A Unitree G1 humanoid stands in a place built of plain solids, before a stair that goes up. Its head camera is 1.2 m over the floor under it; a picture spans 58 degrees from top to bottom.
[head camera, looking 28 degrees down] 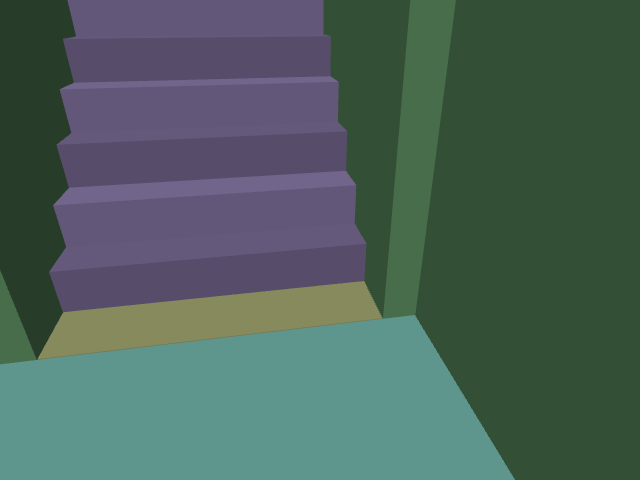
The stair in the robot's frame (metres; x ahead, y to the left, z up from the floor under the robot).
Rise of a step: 0.21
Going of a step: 0.22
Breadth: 1.40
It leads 10 degrees to the left of straight ahead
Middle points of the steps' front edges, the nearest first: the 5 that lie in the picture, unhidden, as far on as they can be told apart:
1.69 0.47 0.22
1.91 0.51 0.43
2.13 0.55 0.64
2.35 0.59 0.86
2.57 0.63 1.07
